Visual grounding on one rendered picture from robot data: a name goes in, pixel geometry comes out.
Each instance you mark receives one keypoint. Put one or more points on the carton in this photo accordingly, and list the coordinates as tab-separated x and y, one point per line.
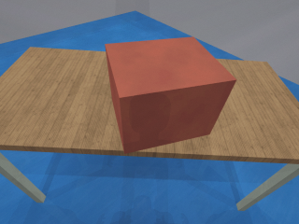
165	91

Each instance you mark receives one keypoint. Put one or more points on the table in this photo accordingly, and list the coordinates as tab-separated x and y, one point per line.
60	101

